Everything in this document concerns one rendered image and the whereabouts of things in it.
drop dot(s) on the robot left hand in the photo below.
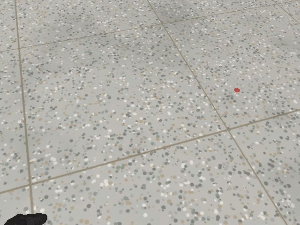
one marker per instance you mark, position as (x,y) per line
(29,219)

